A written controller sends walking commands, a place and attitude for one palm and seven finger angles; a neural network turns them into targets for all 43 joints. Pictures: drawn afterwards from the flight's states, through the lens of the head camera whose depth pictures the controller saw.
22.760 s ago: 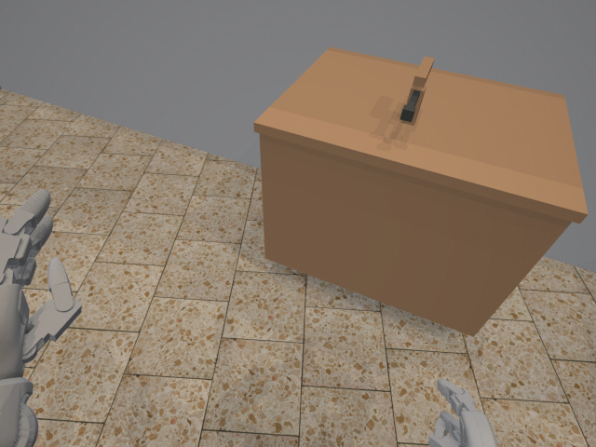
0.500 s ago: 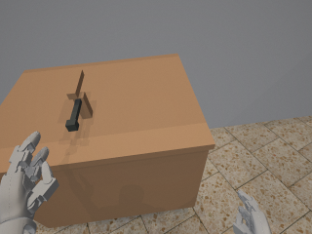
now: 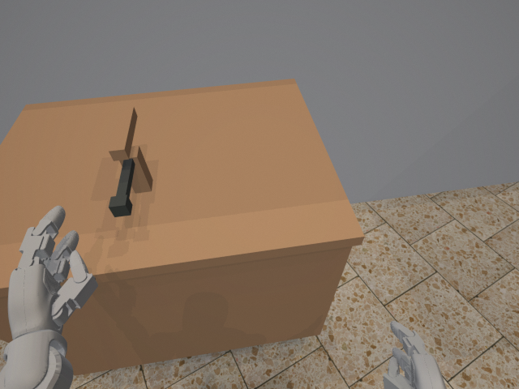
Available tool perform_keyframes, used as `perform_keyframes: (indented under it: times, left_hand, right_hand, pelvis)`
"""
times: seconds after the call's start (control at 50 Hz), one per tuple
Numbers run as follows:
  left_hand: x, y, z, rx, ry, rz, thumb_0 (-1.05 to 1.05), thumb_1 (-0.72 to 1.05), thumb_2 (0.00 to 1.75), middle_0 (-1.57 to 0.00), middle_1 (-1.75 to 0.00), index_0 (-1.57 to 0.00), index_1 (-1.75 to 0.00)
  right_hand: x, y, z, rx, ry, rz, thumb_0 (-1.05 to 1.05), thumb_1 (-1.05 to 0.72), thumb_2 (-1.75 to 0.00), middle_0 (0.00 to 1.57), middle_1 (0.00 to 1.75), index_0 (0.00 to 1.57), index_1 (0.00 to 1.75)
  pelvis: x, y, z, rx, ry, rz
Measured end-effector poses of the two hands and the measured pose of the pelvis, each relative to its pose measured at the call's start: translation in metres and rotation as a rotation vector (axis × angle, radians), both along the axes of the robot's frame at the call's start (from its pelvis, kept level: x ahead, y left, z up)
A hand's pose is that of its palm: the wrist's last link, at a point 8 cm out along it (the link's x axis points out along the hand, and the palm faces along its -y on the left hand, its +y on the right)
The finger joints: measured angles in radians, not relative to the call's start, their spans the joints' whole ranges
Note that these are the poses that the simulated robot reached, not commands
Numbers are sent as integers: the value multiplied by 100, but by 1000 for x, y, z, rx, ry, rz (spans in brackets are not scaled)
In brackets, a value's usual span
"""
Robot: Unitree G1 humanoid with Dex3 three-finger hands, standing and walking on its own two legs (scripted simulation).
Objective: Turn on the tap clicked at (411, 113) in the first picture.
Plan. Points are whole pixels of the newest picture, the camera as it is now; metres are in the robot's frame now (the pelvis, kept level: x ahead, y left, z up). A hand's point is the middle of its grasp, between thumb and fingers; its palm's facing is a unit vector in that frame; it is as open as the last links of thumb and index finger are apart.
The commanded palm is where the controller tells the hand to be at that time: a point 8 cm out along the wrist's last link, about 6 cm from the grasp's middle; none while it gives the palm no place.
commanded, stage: reach beside the lever's end, fingers flat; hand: left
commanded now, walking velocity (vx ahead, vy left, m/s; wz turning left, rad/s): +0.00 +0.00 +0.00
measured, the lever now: (120, 206) +0.38 +0.29 +0.06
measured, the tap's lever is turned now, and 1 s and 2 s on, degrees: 0 0 0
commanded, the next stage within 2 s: push the lever round in 1.64 s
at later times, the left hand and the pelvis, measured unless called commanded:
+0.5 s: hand (82, 253) +0.27 +0.29 +0.09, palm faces +0.48 -0.87 -0.10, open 7.6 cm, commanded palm +0.23 +0.33 +0.09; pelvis -0.01 +0.01 +0.00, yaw -1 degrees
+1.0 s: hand (87, 233) +0.31 +0.31 +0.07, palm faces +0.48 -0.87 -0.10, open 7.8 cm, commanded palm +0.27 +0.35 +0.07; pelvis -0.01 +0.01 -0.01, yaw -1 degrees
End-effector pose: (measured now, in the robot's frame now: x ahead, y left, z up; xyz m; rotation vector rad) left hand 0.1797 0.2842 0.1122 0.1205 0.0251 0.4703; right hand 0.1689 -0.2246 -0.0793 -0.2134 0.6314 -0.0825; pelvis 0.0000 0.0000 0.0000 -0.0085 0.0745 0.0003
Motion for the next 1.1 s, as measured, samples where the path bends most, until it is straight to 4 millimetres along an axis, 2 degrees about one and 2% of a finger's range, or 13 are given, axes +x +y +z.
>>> perform_keyframes:
  times: [0.2, 0.38, 0.5, 0.76, 1.1]
  left_hand:
    - [16, 16, -5, 0, -25, -2, 2, 90, 90, -20, -28, -19, -28]
    - [33, 29, -18, -18, -7, 19, 2, 90, 90, -19, -25, -18, -26]
    - [43, 41, -19, -8, -21, 36, 2, 90, 90, -19, -24, -18, -24]
    - [74, 54, -29, -22, -2, 32, 2, 90, 90, -17, -21, -17, -21]
    - [96, 67, -38, -15, -12, 45, 2, 90, 90, -16, -16, -15, -17]
  right_hand:
    - [-9, 2, -2, -13, 34, -19, 1, -90, -90, 20, 30, 20, 30]
    - [-16, 2, -6, -23, 66, -34, 1, -90, -90, 20, 30, 20, 30]
    - [-20, -2, -8, -33, 85, -43, 1, -90, -90, 20, 30, 20, 30]
    - [-36, -15, -16, -58, 148, -83, 1, -90, -90, 20, 30, 20, 30]
    - [-63, -27, -29, -69, 256, -123, 1, -90, -90, 20, 30, 20, 30]
  pelvis:
    - [-2, 8, 0, -4, 9, -6]
    - [-6, 10, 0, -3, 21, -11]
    - [-8, 10, -1, -6, 31, -12]
    - [-7, 8, -3, -6, 60, -18]
    - [-7, 6, -8, -7, 95, -23]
